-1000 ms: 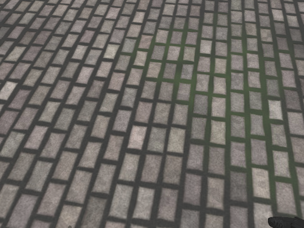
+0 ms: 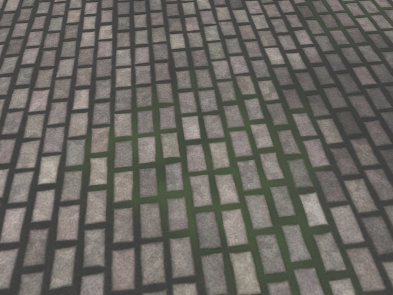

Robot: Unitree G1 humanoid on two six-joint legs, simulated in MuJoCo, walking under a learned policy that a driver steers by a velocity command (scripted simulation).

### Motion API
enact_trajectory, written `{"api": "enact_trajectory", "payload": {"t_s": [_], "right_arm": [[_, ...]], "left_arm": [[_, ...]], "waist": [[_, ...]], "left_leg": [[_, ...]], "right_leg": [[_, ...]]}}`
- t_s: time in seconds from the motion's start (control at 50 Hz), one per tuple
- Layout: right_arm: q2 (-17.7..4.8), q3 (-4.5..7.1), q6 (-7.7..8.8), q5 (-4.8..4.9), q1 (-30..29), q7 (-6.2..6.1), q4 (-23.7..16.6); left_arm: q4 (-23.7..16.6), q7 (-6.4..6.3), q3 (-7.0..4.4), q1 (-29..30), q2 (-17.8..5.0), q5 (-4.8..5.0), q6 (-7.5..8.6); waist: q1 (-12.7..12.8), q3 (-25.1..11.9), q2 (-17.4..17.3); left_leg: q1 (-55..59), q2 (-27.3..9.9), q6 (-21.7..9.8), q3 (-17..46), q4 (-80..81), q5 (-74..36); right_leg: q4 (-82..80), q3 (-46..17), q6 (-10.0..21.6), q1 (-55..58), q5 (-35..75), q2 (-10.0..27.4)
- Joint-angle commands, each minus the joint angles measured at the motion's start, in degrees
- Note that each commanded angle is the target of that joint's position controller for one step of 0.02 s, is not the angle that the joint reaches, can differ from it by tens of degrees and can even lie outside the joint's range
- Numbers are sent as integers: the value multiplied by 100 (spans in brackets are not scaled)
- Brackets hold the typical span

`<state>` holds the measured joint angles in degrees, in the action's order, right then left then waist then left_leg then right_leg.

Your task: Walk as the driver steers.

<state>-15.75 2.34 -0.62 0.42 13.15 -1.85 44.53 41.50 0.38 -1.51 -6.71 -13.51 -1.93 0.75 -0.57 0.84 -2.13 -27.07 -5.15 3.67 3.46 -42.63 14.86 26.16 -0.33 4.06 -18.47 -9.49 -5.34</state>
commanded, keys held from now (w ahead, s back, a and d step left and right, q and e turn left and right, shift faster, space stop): q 0.56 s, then no key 0.34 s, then e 0.10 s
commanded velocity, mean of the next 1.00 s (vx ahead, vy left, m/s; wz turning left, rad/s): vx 0.01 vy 0.00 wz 0.34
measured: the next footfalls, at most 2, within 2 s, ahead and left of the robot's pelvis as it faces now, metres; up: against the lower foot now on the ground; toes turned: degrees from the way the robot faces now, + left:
left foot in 0.06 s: +0.07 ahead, +0.16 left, +0.00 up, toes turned +2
right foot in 0.38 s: +0.09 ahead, -0.10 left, +0.00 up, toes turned +16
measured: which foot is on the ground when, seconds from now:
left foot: up 0.00-0.04, down 0.06-0.38, up 0.40-0.78, down 0.80-1.00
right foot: down 0.00-0.08, up 0.10-0.36, down 0.38-0.80, up 0.82-1.00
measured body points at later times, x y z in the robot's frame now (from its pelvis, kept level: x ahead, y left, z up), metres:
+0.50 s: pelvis +0.03 -0.01 +0.01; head +0.06 -0.02 +0.45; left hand +0.09 +0.30 -0.09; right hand +0.25 -0.26 -0.10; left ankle -0.02 +0.13 -0.66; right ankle +0.05 -0.11 -0.73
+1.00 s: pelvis +0.01 +0.03 +0.00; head +0.02 +0.05 +0.45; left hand -0.01 +0.33 -0.12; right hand +0.27 -0.11 -0.08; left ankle -0.03 +0.13 -0.73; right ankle +0.05 -0.11 -0.70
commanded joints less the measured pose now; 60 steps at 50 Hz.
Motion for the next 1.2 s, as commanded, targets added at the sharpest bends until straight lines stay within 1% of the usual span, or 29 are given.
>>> {"api": "enact_trajectory", "payload": {"t_s": [0.02, 0.06, 0.08, 0.1, 0.16, 0.22, 0.28, 0.36, 0.38, 0.4, 0.42, 0.44, 0.48, 0.52, 0.6, 0.7, 0.76, 0.78, 0.8, 0.82, 0.84, 0.86, 0.9, 0.96, 1.08, 1.14, 1.16, 1.18, 1.2], "right_arm": [[-701, 208, 90, -5, -93, 15, -462], [-814, 236, 119, -84, -29, 43, -519], [-1166, 314, 120, -114, -63, 27, -589], [-1279, 389, 94, -17, -48, 26, -554], [-1094, 395, 152, -126, 453, 11, -561], [-1141, 463, 170, 28, 56, -70, -683], [-1121, 508, -106, 90, -165, -135, -788], [-991, 497, -220, 167, -417, -118, -971], [-741, 432, -217, 93, -221, -107, -969], [-457, 365, -153, 41, -36, -76, -1125], [-935, 503, -72, -45, -25, -67, -1079], [-1227, 618, -81, 32, 19, -49, -932], [-1105, 631, -199, 25, 197, -97, -716], [-884, 566, -230, 56, 32, -70, -821], [-575, 404, -192, 61, -549, 5, -1177], [-537, 309, -187, 15, -548, 98, -1238], [-501, 304, -185, 13, -241, 143, -1094], [-570, 317, -174, -8, -125, 148, -1038], [-834, 358, -174, -34, -27, 105, -1061], [-1251, 400, -203, -111, -60, 24, -1187], [-833, 284, -122, -220, -182, 75, -1160], [-695, 235, -18, -241, -360, 130, -1135], [-686, 218, 113, -179, -650, 154, -1020], [-414, 135, 166, -181, -935, 147, -813], [-876, 318, -16, -80, -893, -7, -625], [-851, 361, -89, 28, -923, -76, -538], [-729, 358, -81, 3, -806, -95, -511], [-443, 304, -55, -141, -904, -103, -693], [-422, 282, -39, -131, -1544, -146, -857]], "left_arm": [[-206, -78, -265, 43, -1011, 86, -19], [-104, -145, -268, -222, -954, 173, -54], [-147, -177, -273, -421, -876, 106, -34], [-231, -200, -258, -331, -715, 53, -9], [-445, -227, -299, 471, -660, 142, -61], [-424, -205, -318, 291, -611, 215, -88], [-404, -140, -262, 281, -455, 270, -32], [-196, -35, -387, -411, -686, 244, -22], [-208, -81, -496, -585, -1055, 155, -50], [-268, -88, -619, -483, -1661, -9, -115], [-393, -87, -555, -379, -1438, -132, -44], [-490, -112, -459, -31, -1114, -100, 14], [-549, -158, -396, 375, -872, 97, 63], [-494, -234, -369, 213, -856, 107, 37], [-324, -321, -434, -357, -1014, 102, -64], [-262, -169, -510, -231, -1280, 215, -101], [-145, -126, -467, -169, -1239, 342, -111], [-24, -121, -411, -348, -1097, 373, -97], [48, -90, -319, -581, -862, 246, -40], [-57, -7, -173, -725, -494, -68, 39], [-148, -69, -221, -286, -672, 42, 10], [-133, -104, -301, -156, -970, 157, -45], [55, -159, -371, -310, -1009, 186, -162], [309, -134, -305, -733, -757, 211, -239], [83, -113, -329, -453, -935, 309, -255], [82, -59, -333, -674, -896, 239, -255], [24, -71, -397, -693, -1157, 195, -242], [22, -131, -540, -729, -1687, 229, -224], [-19, -120, -524, -956, -1650, 113, -156]], "waist": [[63, -423, 875], [46, -368, 543], [305, -388, -150], [382, -405, -1006], [-252, -424, -1373], [-26, -689, -652], [-44, -884, -786], [232, -875, -741], [155, -850, -18], [-64, -627, 1814], [29, -581, 1567], [-109, -401, 981], [-221, -190, 787], [-93, -164, 874], [281, -366, 973], [277, -471, 1184], [55, -454, 1123], [-12, -447, 990], [67, -728, 472], [323, -965, -994], [-22, -928, -1095], [-30, -673, -812], [79, -474, -744], [274, -480, -615], [55, -345, -627], [219, -252, -445], [155, -216, 113], [-49, -209, 1509], [458, -121, 1870]], "left_leg": [[748, 183, -186, -315, 635, -1], [960, 79, -433, -59, 1371, -1200], [1047, -331, -668, 558, 1421, -2333], [1057, -634, -1095, 1188, 1730, -2260], [1819, -1253, -1854, 2474, 2214, -2642], [2162, -970, -1558, 1999, 1886, -3274], [1959, -584, -1344, 1763, 1805, -3229], [1233, -168, -1014, 1823, 1628, -1455], [424, 231, -709, 1478, 875, -113], [-821, 1185, -358, 564, -259, 1849], [-926, 788, -171, 709, -1644, 2176], [-904, 697, -150, 741, -2237, 1801], [-1035, 602, 5, 601, -2604, 1102], [-1004, 596, 160, 346, -2744, 744], [-1004, 403, 310, 120, -1621, 682], [292, 411, 126, -360, -73, 841], [1170, 560, -180, -567, 1569, -140], [1745, 571, -360, -496, 2375, -872], [2655, 45, -536, 162, 2368, -2086], [3345, -1187, -1085, 1413, 1938, -4176], [2534, -1551, -1940, 1697, 2140, -3520], [2283, -1318, -2002, 1523, 2296, -2995], [2055, -936, -1685, 1094, 2336, -2609], [1644, -669, -1476, 439, 2274, -2762], [1859, -1036, -1657, 607, 2052, -2223], [1649, -880, -1264, 324, 1696, -1557], [1346, -510, -864, -49, 1105, -814], [577, 406, -267, -903, 21, 139], [-270, 907, -113, -567, -971, 1904]], "right_leg": [[-681, -1025, 829, 232, 160, 1699], [-205, -893, 444, 441, 265, 1511], [402, -467, 146, 292, -33, 1026], [985, 284, -213, 4, -526, 353], [2550, -91, -400, -1225, -2327, 28], [2729, -415, -529, -1473, -2226, 331], [1577, -201, -689, -671, -1443, 184], [-453, -48, -539, 775, 16, 225], [-732, -853, -228, 1443, 77, 1131], [-1017, -2550, 671, 1521, 1002, 2534], [-1101, -2997, 1261, 1157, 1141, 3041], [-1033, -2406, 1157, 939, 1095, 2732], [-901, -1421, 723, 959, 1011, 2118], [-887, -861, 757, 969, 1576, 1927], [-848, -659, 971, 1715, 1870, 2093], [-722, -405, 1007, 1352, 2125, 2155], [-312, -330, 782, 1206, 2036, 2059], [-123, -227, 488, 958, 1731, 1914], [282, 37, 13, 441, 923, 1642], [1238, 535, -529, -536, -1495, 1080], [1721, 149, -752, -637, -2576, 918], [2236, -3, -830, -681, -2604, 962], [2542, -151, -885, -766, -2270, 984], [2164, -135, -956, -83, -1648, 989], [1502, 233, -740, -130, -1379, 789], [470, 277, -378, 292, -294, 712], [20, -314, -112, 540, 957, 1005], [-361, -1705, 591, 819, 1879, 1862], [-914, -2863, 1403, 1017, 2016, 2514]]}}
Velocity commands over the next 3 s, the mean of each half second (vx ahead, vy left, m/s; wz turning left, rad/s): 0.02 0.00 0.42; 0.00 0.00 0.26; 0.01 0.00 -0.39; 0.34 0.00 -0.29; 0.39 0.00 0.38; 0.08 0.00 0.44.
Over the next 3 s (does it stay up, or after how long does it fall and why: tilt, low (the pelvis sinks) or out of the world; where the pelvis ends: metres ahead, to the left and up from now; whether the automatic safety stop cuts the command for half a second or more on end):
stays up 0.48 -0.02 -0.01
